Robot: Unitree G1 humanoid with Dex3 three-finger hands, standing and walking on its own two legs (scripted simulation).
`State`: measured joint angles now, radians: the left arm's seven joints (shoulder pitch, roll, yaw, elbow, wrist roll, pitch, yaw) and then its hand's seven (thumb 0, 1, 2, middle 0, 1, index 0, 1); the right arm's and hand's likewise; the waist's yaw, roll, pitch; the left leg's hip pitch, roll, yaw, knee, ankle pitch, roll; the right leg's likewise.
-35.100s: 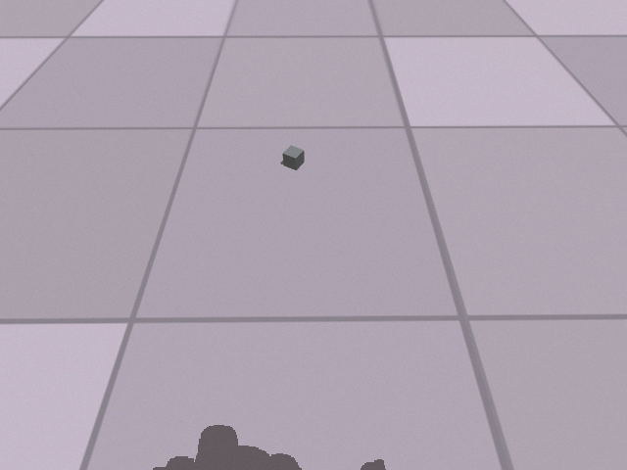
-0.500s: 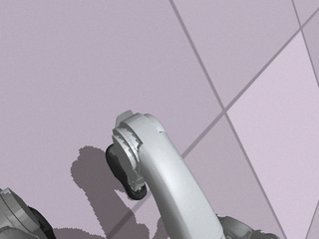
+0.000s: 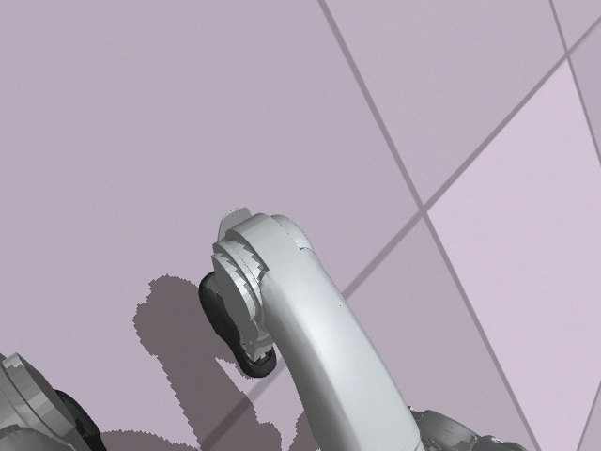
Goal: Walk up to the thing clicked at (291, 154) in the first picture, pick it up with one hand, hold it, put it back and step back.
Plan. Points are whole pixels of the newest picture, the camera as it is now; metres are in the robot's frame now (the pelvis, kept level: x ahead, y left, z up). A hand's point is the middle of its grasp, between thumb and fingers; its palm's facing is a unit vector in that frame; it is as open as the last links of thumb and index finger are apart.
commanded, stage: settle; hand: left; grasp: from above
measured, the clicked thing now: out of the picture +0.48 +0.31 -0.29
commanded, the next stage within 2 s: lift in 0.88 s
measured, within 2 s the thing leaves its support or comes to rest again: leaves its support in 0.42 s
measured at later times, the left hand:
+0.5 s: hand out of the picture +0.48 +0.31 -0.23, palm faces +0.01 -0.47 -0.88, open 10.3 cm
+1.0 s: hand out of the picture +0.46 +0.31 -0.16, palm faces -0.08 -0.47 -0.88, open 10.3 cm
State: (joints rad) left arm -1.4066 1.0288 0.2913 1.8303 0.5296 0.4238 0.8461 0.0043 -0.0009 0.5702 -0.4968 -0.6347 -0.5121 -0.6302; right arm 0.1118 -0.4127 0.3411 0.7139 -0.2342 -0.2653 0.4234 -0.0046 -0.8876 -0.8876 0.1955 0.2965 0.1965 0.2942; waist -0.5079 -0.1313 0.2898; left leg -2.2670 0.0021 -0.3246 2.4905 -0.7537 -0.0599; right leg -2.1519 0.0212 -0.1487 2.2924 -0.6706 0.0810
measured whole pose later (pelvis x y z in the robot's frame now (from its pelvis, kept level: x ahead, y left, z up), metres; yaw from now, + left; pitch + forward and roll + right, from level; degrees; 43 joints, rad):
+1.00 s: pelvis +0.00 -0.01 +0.03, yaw +2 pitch +33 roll -11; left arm -1.37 0.87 0.32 1.73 0.64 0.56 0.69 -0.01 0.00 0.45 -0.67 -0.58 -0.68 -0.50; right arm 0.18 -0.35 0.18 0.84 -0.16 -0.25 0.38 0.00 -0.91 -0.89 0.20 0.30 0.20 0.29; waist -0.42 -0.02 0.09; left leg -2.25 0.03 -0.25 2.36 -0.71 -0.06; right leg -2.18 0.02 -0.10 2.21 -0.63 0.06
